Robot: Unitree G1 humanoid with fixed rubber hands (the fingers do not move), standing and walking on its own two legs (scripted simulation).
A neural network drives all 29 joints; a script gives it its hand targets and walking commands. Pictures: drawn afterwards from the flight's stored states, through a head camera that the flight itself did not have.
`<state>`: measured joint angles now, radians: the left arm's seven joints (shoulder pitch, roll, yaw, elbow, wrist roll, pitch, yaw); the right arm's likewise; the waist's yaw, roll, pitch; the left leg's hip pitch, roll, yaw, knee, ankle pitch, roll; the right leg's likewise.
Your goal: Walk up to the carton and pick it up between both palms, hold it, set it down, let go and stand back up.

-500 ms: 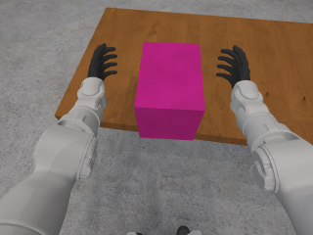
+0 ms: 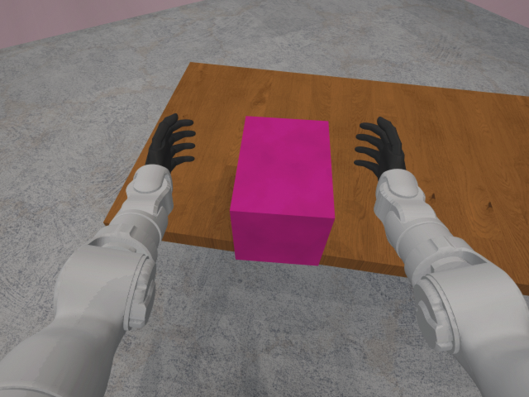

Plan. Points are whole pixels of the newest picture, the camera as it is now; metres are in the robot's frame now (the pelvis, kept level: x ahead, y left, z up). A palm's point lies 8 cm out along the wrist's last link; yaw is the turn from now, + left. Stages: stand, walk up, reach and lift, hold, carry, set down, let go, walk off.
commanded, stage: set down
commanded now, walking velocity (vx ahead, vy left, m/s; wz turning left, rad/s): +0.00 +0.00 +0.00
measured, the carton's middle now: (281, 190) +0.51 +0.00 -0.04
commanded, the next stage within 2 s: none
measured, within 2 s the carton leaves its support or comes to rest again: neither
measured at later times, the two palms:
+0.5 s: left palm (159, 227) +0.38 +0.20 +0.03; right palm (382, 237) +0.37 -0.15 +0.03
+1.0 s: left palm (147, 280) +0.31 +0.21 -0.01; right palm (383, 290) +0.30 -0.16 -0.02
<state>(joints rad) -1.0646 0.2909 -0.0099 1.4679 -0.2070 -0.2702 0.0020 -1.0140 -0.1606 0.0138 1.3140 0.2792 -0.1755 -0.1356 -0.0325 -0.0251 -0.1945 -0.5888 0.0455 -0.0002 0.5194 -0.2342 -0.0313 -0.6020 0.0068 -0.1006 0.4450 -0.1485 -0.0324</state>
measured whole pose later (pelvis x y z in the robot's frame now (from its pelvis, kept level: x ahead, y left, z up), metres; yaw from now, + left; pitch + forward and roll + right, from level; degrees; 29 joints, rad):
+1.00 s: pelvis -0.01 +0.00 -0.01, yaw +0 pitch +6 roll -1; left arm -0.37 0.20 0.04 1.02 -0.16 -0.46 -0.03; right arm -0.38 -0.04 0.01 1.06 0.17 -0.49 -0.14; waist 0.00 -0.01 -0.06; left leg -0.45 0.05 0.00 0.67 -0.33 -0.03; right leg -0.48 0.00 -0.10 0.62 -0.25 -0.03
